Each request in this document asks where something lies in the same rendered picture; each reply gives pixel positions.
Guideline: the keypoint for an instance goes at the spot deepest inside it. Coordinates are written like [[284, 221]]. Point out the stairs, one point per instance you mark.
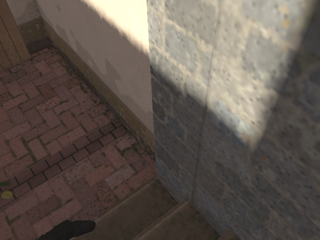
[[140, 210]]

